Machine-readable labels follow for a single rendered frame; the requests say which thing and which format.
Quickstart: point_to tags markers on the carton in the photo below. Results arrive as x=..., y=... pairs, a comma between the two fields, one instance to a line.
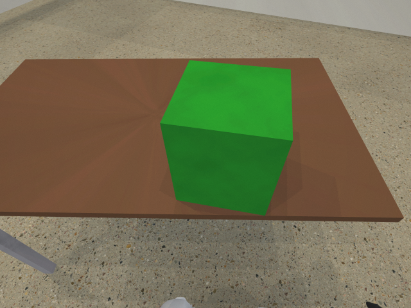
x=227, y=132

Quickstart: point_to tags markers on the table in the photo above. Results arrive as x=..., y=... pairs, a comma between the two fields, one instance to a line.
x=82, y=138

